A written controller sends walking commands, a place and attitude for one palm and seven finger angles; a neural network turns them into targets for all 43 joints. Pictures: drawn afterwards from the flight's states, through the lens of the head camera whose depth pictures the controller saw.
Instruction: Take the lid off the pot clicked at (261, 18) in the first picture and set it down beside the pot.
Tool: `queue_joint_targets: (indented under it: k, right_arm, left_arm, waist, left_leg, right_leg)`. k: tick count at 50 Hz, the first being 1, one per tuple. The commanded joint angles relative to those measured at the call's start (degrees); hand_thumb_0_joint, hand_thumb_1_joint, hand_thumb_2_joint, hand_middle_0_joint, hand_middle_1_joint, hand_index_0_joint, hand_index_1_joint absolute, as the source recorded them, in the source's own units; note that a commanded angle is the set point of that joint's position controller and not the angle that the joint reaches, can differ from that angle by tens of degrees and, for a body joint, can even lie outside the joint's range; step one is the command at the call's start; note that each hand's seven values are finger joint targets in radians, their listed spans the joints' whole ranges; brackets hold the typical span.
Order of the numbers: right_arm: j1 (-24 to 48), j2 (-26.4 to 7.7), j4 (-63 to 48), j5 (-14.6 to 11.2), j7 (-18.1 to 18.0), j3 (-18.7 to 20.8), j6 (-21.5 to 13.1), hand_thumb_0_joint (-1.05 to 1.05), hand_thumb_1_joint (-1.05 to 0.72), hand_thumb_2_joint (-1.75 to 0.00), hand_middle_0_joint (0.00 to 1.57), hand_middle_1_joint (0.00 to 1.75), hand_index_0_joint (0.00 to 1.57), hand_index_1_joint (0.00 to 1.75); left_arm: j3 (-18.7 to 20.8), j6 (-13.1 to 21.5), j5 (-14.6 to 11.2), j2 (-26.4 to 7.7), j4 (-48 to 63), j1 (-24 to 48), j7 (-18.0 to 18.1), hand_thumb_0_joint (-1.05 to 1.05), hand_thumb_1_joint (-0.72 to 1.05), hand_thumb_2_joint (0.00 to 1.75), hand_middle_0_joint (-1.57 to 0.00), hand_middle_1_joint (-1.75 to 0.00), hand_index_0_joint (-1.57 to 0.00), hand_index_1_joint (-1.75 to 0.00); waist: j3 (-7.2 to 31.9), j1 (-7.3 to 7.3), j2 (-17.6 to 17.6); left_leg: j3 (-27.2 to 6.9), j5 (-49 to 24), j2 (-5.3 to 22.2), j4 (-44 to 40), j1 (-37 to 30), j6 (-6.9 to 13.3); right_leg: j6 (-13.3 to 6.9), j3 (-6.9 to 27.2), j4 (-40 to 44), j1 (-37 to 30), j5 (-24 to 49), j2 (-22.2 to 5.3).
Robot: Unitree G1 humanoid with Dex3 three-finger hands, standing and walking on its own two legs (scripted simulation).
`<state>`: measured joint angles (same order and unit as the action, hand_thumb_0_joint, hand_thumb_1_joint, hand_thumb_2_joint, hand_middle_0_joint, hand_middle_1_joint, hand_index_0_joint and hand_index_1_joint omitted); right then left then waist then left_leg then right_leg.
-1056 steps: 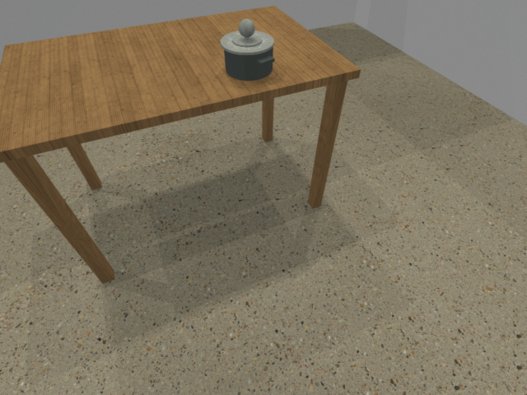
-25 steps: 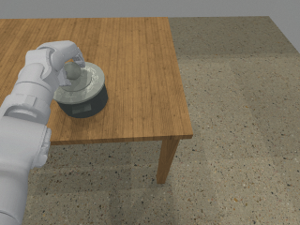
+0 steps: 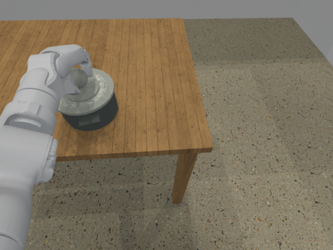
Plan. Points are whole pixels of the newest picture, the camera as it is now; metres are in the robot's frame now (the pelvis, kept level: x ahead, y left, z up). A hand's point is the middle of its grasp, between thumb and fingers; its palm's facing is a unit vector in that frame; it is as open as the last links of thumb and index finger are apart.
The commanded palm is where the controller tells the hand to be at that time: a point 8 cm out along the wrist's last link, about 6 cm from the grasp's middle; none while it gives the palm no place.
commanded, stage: close the fingers and squeeze the knob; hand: left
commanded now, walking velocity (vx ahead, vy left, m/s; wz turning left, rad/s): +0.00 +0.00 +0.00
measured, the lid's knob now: (77, 78) +0.53 +0.19 +0.10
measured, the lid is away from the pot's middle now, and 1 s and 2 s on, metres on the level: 0.00 0.01 0.01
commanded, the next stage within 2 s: lift the lid straight up in 1.06 s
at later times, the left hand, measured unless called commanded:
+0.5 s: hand (72, 80) +0.50 +0.19 +0.12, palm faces -0.40 -0.08 -0.91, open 7.9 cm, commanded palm +0.51 +0.19 +0.18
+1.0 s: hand (71, 80) +0.50 +0.19 +0.12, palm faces -0.40 -0.07 -0.91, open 7.9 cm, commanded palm +0.51 +0.19 +0.18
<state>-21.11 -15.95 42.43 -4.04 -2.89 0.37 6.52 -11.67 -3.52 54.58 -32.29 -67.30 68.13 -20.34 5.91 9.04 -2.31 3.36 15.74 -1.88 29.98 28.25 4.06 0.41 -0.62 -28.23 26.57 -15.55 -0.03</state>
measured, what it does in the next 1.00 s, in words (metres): stands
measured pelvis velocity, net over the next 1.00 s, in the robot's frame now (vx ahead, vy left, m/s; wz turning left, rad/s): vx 0.00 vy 0.00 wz -0.01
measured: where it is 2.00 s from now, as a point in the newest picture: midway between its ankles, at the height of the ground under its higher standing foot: outside the picture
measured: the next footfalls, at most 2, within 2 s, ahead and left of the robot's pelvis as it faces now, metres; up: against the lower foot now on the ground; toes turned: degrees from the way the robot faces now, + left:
none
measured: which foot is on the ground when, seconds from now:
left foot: down 0.00-1.00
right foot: down 0.00-1.00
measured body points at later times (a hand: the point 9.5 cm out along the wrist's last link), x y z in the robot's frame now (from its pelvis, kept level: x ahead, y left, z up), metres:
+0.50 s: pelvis +0.00 -0.01 +0.00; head +0.07 -0.01 +0.45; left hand +0.52 +0.19 +0.17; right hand +0.02 -0.28 -0.13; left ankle -0.02 +0.07 -0.73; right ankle -0.03 -0.13 -0.73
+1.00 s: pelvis +0.00 +0.00 +0.00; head +0.07 -0.01 +0.45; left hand +0.52 +0.19 +0.17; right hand +0.01 -0.28 -0.13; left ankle -0.02 +0.07 -0.73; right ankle -0.03 -0.13 -0.73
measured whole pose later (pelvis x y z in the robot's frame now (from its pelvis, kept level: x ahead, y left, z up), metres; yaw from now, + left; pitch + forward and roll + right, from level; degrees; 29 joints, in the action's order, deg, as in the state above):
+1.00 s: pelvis +0.00 +0.00 +0.00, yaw +0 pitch +13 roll -1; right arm -19.0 -15.7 40.7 -4.4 -2.9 -0.2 8.1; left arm -10.3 -3.2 54.3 -32.8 -65.3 65.9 -19.8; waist 5.5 8.7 -2.6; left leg 3.4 15.9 -1.5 29.6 27.1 3.8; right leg 0.2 -0.4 -27.4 25.3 -15.4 0.5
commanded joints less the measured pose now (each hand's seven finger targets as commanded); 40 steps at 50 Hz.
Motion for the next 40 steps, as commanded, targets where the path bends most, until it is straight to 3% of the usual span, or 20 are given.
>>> queue_joint_targets:
  k: [1, 2, 3, 4, 6, 7, 10, 12, 16, 18, 21, 23, 27, 29, 30, 33, 36, 38, 39, 40]
  right_arm:
    - [-4.89, -9.99, -3.63, 0.34, -0.63, 3.07, -0.86, 0.0, -0.9, -0.9, 0.2, 0.3, 0.2, 0.3]
    - [-4.42, -9.64, -3.81, 0.31, -0.52, 3.06, -0.86, 0.0, -0.9, -0.9, 0.2, 0.3, 0.2, 0.3]
    - [-4.72, -9.66, -3.89, 0.25, -0.57, 3.18, -0.83, 0.0, -0.9, -0.9, 0.2, 0.3, 0.2, 0.3]
    - [-4.51, -9.58, -4.15, 0.33, -0.55, 3.37, -0.83, 0.0, -0.9, -0.9, 0.2, 0.3, 0.2, 0.3]
    - [-4.46, -9.36, -4.35, 0.76, -0.05, 3.54, -0.66, 0.0, -0.9, -0.9, 0.2, 0.3, 0.2, 0.3]
    - [-4.33, -9.25, -4.24, 0.77, -0.03, 3.56, -0.55, 0.0, -0.9, -0.9, 0.2, 0.3, 0.2, 0.3]
    - [-3.82, -9.7, -4.41, 0.35, -0.19, 3.04, -0.07, 0.0, -0.9, -0.9, 0.2, 0.3, 0.2, 0.3]
    - [-3.26, -9.37, -4.63, 0.29, -0.16, 3.15, -0.18, 0.0, -0.9, -0.9, 0.2, 0.3, 0.2, 0.3]
    - [-3.37, -9.68, -4.44, 0.12, -0.41, 2.93, -0.2, 0.0, -0.9, -0.9, 0.2, 0.3, 0.2, 0.3]
    - [-2.92, -9.65, -4.64, -0.07, -0.71, 2.6, -0.3, 0.0, -0.9, -0.9, 0.2, 0.3, 0.2, 0.3]
    - [-2.6, -9.62, -4.81, 0.08, -0.61, 2.75, -0.17, 0.0, -0.9, -0.9, 0.2, 0.3, 0.2, 0.3]
    - [-2.56, -9.59, -5.27, 0.02, -0.68, 2.77, -0.14, 0.0, -0.9, -0.9, 0.2, 0.3, 0.2, 0.3]
    - [-2.21, -9.72, -4.92, -0.13, -0.87, 2.57, 0.09, 0.0, -0.9, -0.9, 0.2, 0.3, 0.2, 0.3]
    - [-2.31, -9.94, -5.17, -0.32, -1.11, 2.47, 0.08, 0.0, -0.9, -0.9, 0.2, 0.3, 0.2, 0.3]
    - [-2.39, -9.9, -5.29, -0.09, -0.99, 2.51, 0.26, 0.0, -0.9, -0.9, 0.2, 0.3, 0.2, 0.3]
    - [-2.31, -9.49, -5.36, -0.04, -0.88, 2.66, 0.3, 0.0, -0.9, -0.9, 0.2, 0.3, 0.2, 0.3]
    - [-2.56, -9.49, -5.7, 0.17, -0.69, 2.74, 0.52, 0.0, -0.9, -0.9, 0.2, 0.3, 0.2, 0.3]
    - [-2.32, -9.44, -5.96, 0.02, -0.94, 2.47, 0.52, 0.0, -0.9, -0.9, 0.2, 0.3, 0.2, 0.3]
    - [-2.22, -9.37, -5.8, -0.09, -0.98, 2.63, 0.54, 0.0, -0.9, -0.9, 0.2, 0.3, 0.2, 0.3]
    - [-2.32, -9.57, -5.49, 0.04, -0.71, 2.81, 0.72, 0.0, -0.9, -0.9, 0.2, 0.3, 0.2, 0.3]
  left_arm:
    - [4.73, 0.32, 0.22, -15.51, 9.7, 30.09, 2.17, 0.0, 0.19, 0.87, -0.58, -1.06, -0.58, -1.06]
    - [2.52, 0.27, 0.12, -12.91, 10.64, 30.77, 2.09, 0.0, 0.2, 0.87, -0.58, -1.06, -0.58, -1.06]
    - [3.51, 0.37, 0.32, -13.59, 10.32, 29.6, 2.28, 0.0, 0.21, 0.86, -0.59, -1.07, -0.59, -1.07]
    - [2.17, 0.95, 0.1, -11.95, 13.41, 31.15, 2.09, 0.0, 0.23, 0.85, -0.6, -1.07, -0.6, -1.07]
    - [3.22, 1.01, 0.74, -12.82, 14.41, 30.71, 2.41, 0.0, 0.25, 0.84, -0.62, -1.08, -0.62, -1.08]
    - [3.52, 1.06, 0.63, -12.88, 13.87, 30.02, 2.43, 0.0, 0.27, 0.83, -0.62, -1.08, -0.62, -1.08]
    - [4.8, 0.41, -0.14, -14.35, 9.16, 25.25, 2.32, 0.0, 0.31, 0.8, -0.65, -1.09, -0.65, -1.09]
    - [2.13, -0.05, -0.53, -11.58, 12.01, 29.19, 2.28, 0.0, 0.33, 0.78, -0.67, -1.09, -0.67, -1.09]
    - [4.34, -0.44, 0.41, -15.26, 11.3, 29.21, 2.62, 0.0, 0.39, 0.72, -0.71, -1.09, -0.71, -1.09]
    - [4.22, -0.76, 0.25, -14.91, 8.17, 26.49, 2.39, 0.0, 0.42, 0.69, -0.73, -1.08, -0.73, -1.08]
    - [2.94, -0.64, 0.24, -13.95, 11.5, 29.67, 1.98, 0.0, 0.47, 0.64, -0.76, -1.08, -0.76, -1.08]
    - [4.8, -0.32, 0.63, -16.21, 11.27, 28.18, 2.09, 0.0, 0.46, 0.65, -0.75, -1.07, -0.75, -1.07]
    - [3.2, -0.57, 0.12, -14.53, 9.7, 27.98, 1.68, 0.0, 0.43, 0.71, -0.71, -1.07, -0.7, -1.06]
    - [4.03, -0.26, 0.15, -15.98, 9.76, 27.36, 1.62, 0.0, 0.43, 0.72, -0.71, -1.07, -0.69, -1.06]
    - [6.1, -0.19, 0.65, -18.56, 10.97, 27.5, 1.95, 0.0, 0.44, 0.73, -0.71, -1.07, -0.69, -1.06]
    - [2.88, 0.1, 0.99, -14.4, 11.9, 28.35, 1.6, 0.0, 0.46, 0.74, -0.72, -1.07, -0.7, -1.06]
    - [5.82, 0.44, 1.19, -17.63, 12.58, 27.26, 2.04, 0.0, 0.48, 0.75, -0.74, -1.08, -0.71, -1.06]
    - [5.44, 0.35, 0.79, -17.23, 10.63, 25.64, 1.98, 0.0, 0.5, 0.76, -0.75, -1.08, -0.72, -1.07]
    - [4.03, 0.53, 0.22, -15.42, 11.42, 26.28, 1.68, 0.0, 0.51, 0.76, -0.75, -1.08, -0.72, -1.07]
    - [4.57, 0.35, 0.35, -16.31, 13.72, 28.69, 1.87, 0.0, 0.52, 0.77, -0.76, -1.09, -0.72, -1.07]
  waist:
    - [22.89, -0.38, -0.64]
    - [22.62, -0.13, -1.7]
    - [23.21, -0.33, -0.46]
    - [24.88, -0.41, -2.27]
    - [26.2, -0.56, -3.85]
    - [25.19, -0.58, -4.09]
    - [21.81, -0.81, 0.88]
    - [21.53, -0.32, -0.76]
    - [23.44, -0.52, -0.61]
    - [21.9, -0.57, 1.61]
    - [24.17, -0.46, -0.38]
    - [24.56, -0.92, -0.46]
    - [21.58, -0.48, 0.83]
    - [22.6, -0.91, 0.61]
    - [23.97, -1.33, 0.14]
    - [23.63, -0.7, -1.4]
    - [25.23, -1.31, -1.67]
    - [23.81, -1.19, -0.08]
    - [23.92, -1.0, -0.67]
    - [24.18, -0.96, -1.72]
  left_leg:
    - [-4.85, -28.98, 0.95, 0.74, -22.23, 0.14]
    - [-4.84, -29.09, 0.94, 0.7, -22.63, 0.13]
    - [-5.07, -29.44, 0.92, 0.84, -22.86, 0.12]
    - [-5.22, -33.77, 1.31, 1.09, -24.87, -0.02]
    - [-5.96, -35.83, 1.25, 1.51, -27.23, -0.35]
    - [-5.92, -35.58, 1.43, 1.55, -27.05, -0.4]
    - [-4.73, -31.54, 1.0, 0.98, -22.01, 0.25]
    - [-4.39, -28.39, 0.88, 0.36, -22.34, 0.45]
    - [-4.44, -28.34, 0.78, 0.49, -22.68, 0.43]
    - [-3.69, -26.13, 0.47, 0.37, -20.16, 0.68]
    - [-3.92, -28.02, 0.6, 0.69, -21.83, 0.61]
    - [-3.95, -29.07, 0.55, 1.02, -22.05, 0.69]
    - [-3.39, -26.64, 0.72, 0.9, -19.57, 0.84]
    - [-3.22, -28.61, 0.62, 1.04, -19.39, 0.91]
    - [-3.45, -29.58, 0.59, 1.45, -19.9, 0.89]
    - [-3.91, -30.76, 0.78, 1.46, -21.75, 0.66]
    - [-4.2, -33.54, 0.79, 1.92, -22.97, 0.71]
    - [-3.8, -30.59, 0.48, 1.39, -20.79, 0.8]
    - [-3.66, -32.4, 0.79, 1.47, -21.37, 0.86]
    - [-4.02, -32.52, 1.11, 1.62, -22.59, 0.76]
  right_leg:
    - [-2.18, -1.02, 1.73, -2.02, 20.75, 2.54]
    - [-2.25, -1.13, 1.78, -1.61, 20.64, 2.42]
    - [-2.26, -1.12, 1.79, -1.76, 20.61, 2.6]
    - [-2.4, -0.96, 1.75, -1.51, 22.25, 2.4]
    - [-2.27, -0.98, 1.72, -0.93, 21.45, 2.66]
    - [-2.34, -1.18, 1.73, -0.67, 21.08, 2.59]
    - [-2.14, -1.01, 1.84, -3.03, 22.31, 2.45]
    - [-2.14, -1.07, 2.2, -2.45, 21.07, 2.26]
    - [-2.13, -0.64, 2.04, -3.4, 21.53, 2.29]
    - [-2.01, -0.57, 2.04, -4.59, 22.13, 2.2]
    - [-1.9, -0.47, 1.75, -4.68, 23.11, 2.06]
    - [-1.98, -0.32, 1.79, -5.25, 23.59, 2.08]
    - [-1.84, -0.58, 1.7, -5.14, 23.48, 1.99]
    - [-1.99, -0.23, 1.6, -6.0, 25.32, 1.87]
    - [-1.9, -0.11, 1.19, -7.16, 26.27, 1.88]
    - [-1.87, -0.58, 1.6, -4.48, 24.38, 2.13]
    - [-1.94, -0.3, 1.34, -5.44, 25.57, 2.26]
    - [-1.93, -0.36, 1.6, -6.28, 25.1, 2.22]
    - [-2.02, -0.34, 1.68, -5.61, 25.94, 2.05]
    - [-1.92, -0.45, 1.54, -5.23, 25.54, 2.01]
